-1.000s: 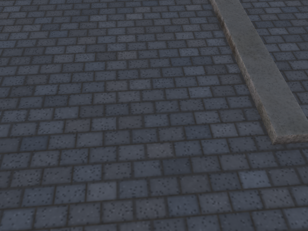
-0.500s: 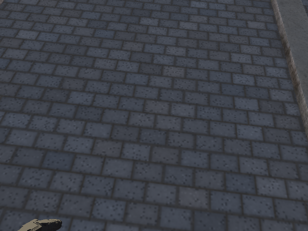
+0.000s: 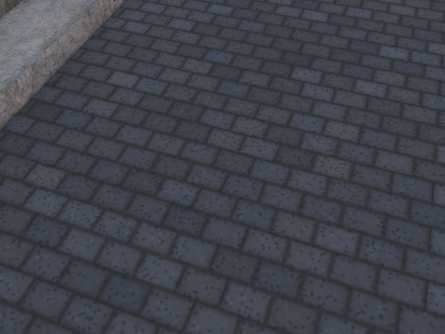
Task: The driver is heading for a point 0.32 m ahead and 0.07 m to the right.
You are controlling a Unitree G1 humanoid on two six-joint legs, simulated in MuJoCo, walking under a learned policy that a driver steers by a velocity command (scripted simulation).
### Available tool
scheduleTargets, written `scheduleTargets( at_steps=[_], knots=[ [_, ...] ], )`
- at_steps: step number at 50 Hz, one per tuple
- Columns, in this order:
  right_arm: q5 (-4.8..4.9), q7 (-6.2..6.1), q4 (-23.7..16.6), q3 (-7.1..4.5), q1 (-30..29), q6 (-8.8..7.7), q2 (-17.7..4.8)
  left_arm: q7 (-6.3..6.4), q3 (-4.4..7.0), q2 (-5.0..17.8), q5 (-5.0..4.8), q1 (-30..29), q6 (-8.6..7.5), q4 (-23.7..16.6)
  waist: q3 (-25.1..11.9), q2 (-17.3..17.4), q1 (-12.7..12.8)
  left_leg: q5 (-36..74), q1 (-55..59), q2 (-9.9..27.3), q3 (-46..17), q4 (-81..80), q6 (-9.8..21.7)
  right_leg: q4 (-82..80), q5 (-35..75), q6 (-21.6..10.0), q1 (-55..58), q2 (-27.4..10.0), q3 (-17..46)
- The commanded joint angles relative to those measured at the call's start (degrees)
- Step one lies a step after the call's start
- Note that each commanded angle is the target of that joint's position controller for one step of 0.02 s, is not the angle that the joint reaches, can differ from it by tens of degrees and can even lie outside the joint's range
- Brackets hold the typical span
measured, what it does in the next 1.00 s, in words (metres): walks ahead: left foot, then right foot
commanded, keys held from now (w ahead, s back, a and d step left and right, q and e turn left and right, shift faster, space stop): w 0.10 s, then w+e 0.06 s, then no key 0.84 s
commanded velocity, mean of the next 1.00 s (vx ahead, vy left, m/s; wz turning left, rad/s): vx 0.20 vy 0.00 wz -0.01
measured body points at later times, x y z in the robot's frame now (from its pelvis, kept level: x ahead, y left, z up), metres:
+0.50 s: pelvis +0.22 +0.06 +0.00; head +0.25 +0.07 +0.44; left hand +0.36 +0.32 -0.13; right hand +0.31 -0.21 -0.12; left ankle +0.24 +0.15 -0.75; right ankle +0.29 -0.10 -0.71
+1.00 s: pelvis +0.28 +0.03 -0.01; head +0.30 +0.03 +0.44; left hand +0.41 +0.28 -0.14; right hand +0.34 -0.24 -0.15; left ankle +0.24 +0.15 -0.75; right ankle +0.30 -0.09 -0.75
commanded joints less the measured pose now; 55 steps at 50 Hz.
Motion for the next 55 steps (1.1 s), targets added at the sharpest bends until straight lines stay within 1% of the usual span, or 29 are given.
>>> scheduleTargets(
  at_steps=[1, 4, 6, 7, 8, 9, 10, 11, 12, 13, 14, 15, 16, 18, 20, 21, 25, 27, 28, 29, 30, 31, 32, 33, 34, 36, 41, 47, 55],
  knots=[
    [0.32, 0.59, -4.61, 0.09, -5.22, -1.03, -1.66, 0.45, 2.07, 10.36, -0.65, -1.75, -0.49, -3.48, 0.42, -6.30, -0.27, 8.75, 3.01, -1.25, 1.96, -9.07, -0.49, -6.29, 13.46, -8.50, -1.29, -13.34, 7.18],
    [0.84, 1.39, -6.16, 0.07, -9.65, -1.29, -2.17, 0.42, 1.99, 10.68, -0.93, 1.46, 0.28, -2.02, 1.67, -6.59, 1.10, 9.17, 3.53, -2.43, 2.42, -13.57, 0.14, -4.75, 12.94, -8.01, 2.29, -15.29, 7.69],
    [0.86, 1.93, -7.20, -0.16, -11.20, -1.63, -3.02, 0.55, 2.11, 11.14, -1.12, 2.32, 0.94, -1.34, 2.37, -7.01, 0.66, 5.68, 4.30, -3.04, 2.18, -16.04, 1.41, -2.58, 14.68, -7.27, 4.99, -17.00, 9.06],
    [0.81, 2.08, -7.20, -0.50, -10.15, -1.85, -3.83, 0.70, 2.23, 11.60, -1.16, 2.17, 1.30, -1.15, 2.01, -7.31, -0.59, 3.88, 6.56, -3.59, 2.14, -17.43, 2.05, -0.82, 16.88, -6.73, 5.81, -17.47, 9.77],
    [0.63, 2.03, -6.45, -1.11, -6.79, -2.08, -4.99, 0.85, 2.37, 12.31, -1.22, 1.14, 1.60, -1.27, 0.40, -7.62, -3.10, 3.11, 12.08, -4.81, 3.01, -19.25, 2.90, 2.83, 22.75, -5.97, 5.53, -16.97, 9.50],
    [0.00, 1.67, -4.18, -2.34, 0.46, -2.16, -7.32, 1.03, 2.14, 11.93, -1.06, -0.03, 1.83, -1.62, -3.84, -6.87, -6.94, 5.13, 22.10, -5.99, 4.11, -21.24, 4.39, 11.28, 31.43, -4.22, 4.45, -13.97, 6.90],
    [-1.28, 1.13, -2.41, -3.47, 9.23, -2.17, -10.89, 1.22, 1.23, 9.67, -0.01, -0.61, 1.65, -3.01, -11.82, -4.61, -10.43, 15.02, 37.59, 0.16, -0.79, -17.90, 7.25, 24.52, 26.10, -1.54, -3.04, -10.66, 4.37],
    [-2.73, 0.66, -2.01, -4.45, 14.07, -1.50, -16.00, 1.15, -0.71, 3.80, 0.86, 5.15, 0.62, -4.26, -20.71, 8.98, -9.40, 24.48, 59.57, 15.72, -21.86, -17.18, 16.10, 46.90, -0.10, 3.43, -25.01, -2.24, 0.56],
    [-1.91, 0.87, -1.36, -3.49, 15.80, -0.92, -12.36, 0.93, -0.33, 5.92, 0.28, 6.62, -0.15, -2.76, -26.26, 12.33, -9.95, 30.59, 59.54, 19.16, -32.39, -21.66, 19.43, 55.96, -25.76, 4.11, -29.54, -0.20, 8.02],
    [-1.27, 1.02, -1.52, -2.37, 12.09, -0.65, -9.44, 0.81, 0.98, 10.01, -1.18, 3.70, -0.07, -3.10, -18.37, 7.61, -9.29, 33.44, 52.55, 16.92, -23.37, -21.55, 17.50, 60.04, -24.58, 4.15, -32.50, -2.89, 9.38],
    [-0.81, 1.14, -1.74, -1.65, 8.07, -0.64, -7.36, 0.93, 0.84, 9.39, -1.19, 0.20, 0.34, -3.82, -12.78, 4.66, -7.62, 35.98, 45.34, 13.84, -15.88, -22.24, 15.62, 58.11, -21.69, 4.25, -33.12, -5.37, 6.98],
    [-0.61, 1.41, -1.53, -1.12, 4.35, -0.71, -5.66, 1.22, 0.91, 8.65, -0.41, -1.49, 1.07, -4.04, -8.69, 2.01, -5.70, 34.99, 38.18, 11.08, -11.56, -24.37, 14.30, 54.08, -18.51, 4.58, -31.84, -7.27, 5.56],
    [-0.65, 1.58, -1.48, -0.79, 1.57, -0.88, -4.57, 1.57, 1.16, 8.10, -0.06, -1.33, 2.17, -3.86, -6.80, 2.46, -3.59, 33.63, 31.80, 9.11, -8.42, -26.83, 13.15, 50.26, -16.04, 4.83, -27.68, -8.88, 5.25],
    [-1.73, 1.70, -0.50, -0.81, -0.99, -1.42, -4.52, 1.90, 0.65, 5.21, 0.27, 0.92, 3.83, -3.08, -6.80, 3.48, -1.00, 36.21, 23.72, 7.57, -4.37, -29.60, 13.57, 45.59, -10.95, 5.82, -19.39, -8.59, 4.27],
    [-1.94, 1.33, 0.53, -0.96, -3.04, -1.62, -5.37, 2.13, 0.24, 4.07, 0.70, -0.14, 4.27, -3.48, -6.61, 4.06, -0.03, 37.29, 20.69, 6.22, -0.56, -30.43, 13.43, 37.15, -6.47, 6.05, -15.84, -8.41, 3.74],
    [-1.77, 1.04, 1.17, -1.04, -3.10, -1.48, -5.78, 2.12, -0.06, 3.63, 0.96, -1.84, 4.27, -3.84, -6.85, 4.26, -0.54, 36.49, 20.60, 5.70, 0.65, -30.54, 13.07, 33.00, -3.35, 5.88, -14.46, -8.31, 3.46],
    [-1.36, 0.41, 4.52, -1.02, -0.15, -0.28, -6.80, 1.94, 0.18, 5.29, 0.89, -7.28, 4.69, -4.86, -7.12, 3.55, -2.88, 26.06, 22.84, 6.40, -0.24, -30.64, 12.50, 23.97, 2.58, 5.22, -11.42, -7.36, 3.29],
    [-0.82, 0.42, 5.67, -0.72, -0.52, 0.28, -6.49, 1.89, 0.46, 5.73, 1.11, -8.34, 4.86, -5.12, -5.89, 3.00, -2.46, 16.86, 22.41, 6.16, -1.21, -29.28, 11.43, 18.42, 3.49, 4.02, -8.75, -6.81, 2.88],
    [-0.35, 0.40, 6.17, -0.41, -0.63, 0.50, -5.79, 1.91, 0.59, 5.81, 1.46, -8.03, 4.82, -4.88, -5.48, 2.39, -1.83, 10.64, 21.79, 4.75, -1.18, -27.80, 9.88, 13.70, 6.34, 3.09, -5.75, -6.25, 2.34],
    [-0.38, 0.38, 7.15, 0.16, 1.39, 0.55, -4.20, 2.08, 0.83, 6.94, 1.99, -8.42, 4.78, -5.07, -4.83, 0.57, -2.13, 4.12, 21.14, 2.47, -0.94, -26.09, 7.17, 9.37, 12.33, 2.05, -2.83, -7.63, 4.10],
    [-1.54, 0.33, 7.68, 0.62, 4.26, 0.40, -2.99, 2.55, 1.37, 9.94, 2.04, -9.04, 4.80, -5.79, -5.44, -4.08, -4.32, -3.72, 19.25, -1.04, 0.87, -22.66, 4.21, 9.53, 23.04, 0.54, 1.00, -12.07, 8.31],
    [-1.83, 0.18, 8.99, 0.70, 10.31, 0.37, -1.92, 2.88, 1.67, 11.54, 1.52, -11.93, 5.15, -5.81, -5.70, -11.25, -8.81, -10.98, 18.07, -4.81, 3.60, -22.65, 1.93, 10.31, 19.94, -2.94, 0.63, -14.62, 10.70],
    [-1.95, -0.35, 9.37, 0.86, 8.02, 0.92, -2.67, 2.44, 1.03, 7.43, 0.93, -13.47, 5.37, -5.96, -4.86, -11.08, -6.88, -10.01, 21.99, -4.98, 4.57, -23.10, 0.74, 9.12, 10.23, -2.72, -4.17, -12.61, 9.86],
    [-1.60, -0.68, 9.18, 0.53, 5.41, 1.62, -3.95, 2.09, 0.55, 5.49, 0.98, -14.23, 5.39, -5.83, -2.92, -9.53, -5.89, -8.69, 22.40, -4.84, 4.60, -23.10, 0.57, 8.89, 6.05, -1.28, -6.20, -10.60, 8.53],
    [-1.22, -1.07, 9.46, 0.37, 4.51, 2.27, -4.32, 1.85, 0.47, 5.44, 1.15, -14.35, 5.19, -5.53, -2.26, -8.26, -5.45, -7.48, 22.67, -4.50, 4.41, -22.75, 0.83, 9.37, 6.56, -0.25, -6.78, -9.50, 7.48],
    [-1.28, -1.35, 9.91, 0.28, 4.57, 3.01, -4.56, 1.66, 0.59, 5.99, 1.02, -13.63, 4.50, -4.45, -2.59, -7.56, -5.27, -4.37, 23.56, -3.86, 3.75, -22.74, 1.07, 10.63, 10.57, 0.30, -5.80, -8.78, 6.59],
    [-0.75, -1.50, 12.07, 0.09, 4.17, 3.02, -4.30, 2.02, 0.58, 5.81, 0.71, -13.55, 4.28, -2.15, -4.53, -4.63, -4.72, 2.80, 25.85, -3.31, 3.69, -21.55, 0.77, 13.29, 19.69, -0.19, -2.62, -8.15, 5.50],
    [-0.63, -1.83, 14.79, -0.03, 4.19, 3.80, -3.93, 2.16, 0.63, 5.44, 0.58, -14.92, 4.82, 0.22, -3.45, -2.53, -4.92, 2.97, 26.95, -3.23, 3.94, -21.67, 0.48, 13.28, 18.37, -0.40, -2.85, -7.31, 4.64],
    [-0.71, -2.14, 17.75, 0.19, 4.32, 3.84, -3.86, 2.56, 0.66, 4.98, 0.62, -15.44, 5.46, 3.40, -1.54, -2.29, -4.85, 0.21, 26.34, -3.07, 4.07, -22.84, 0.34, 12.18, 13.94, 0.24, -2.92, -6.26, 3.69]
  ],
)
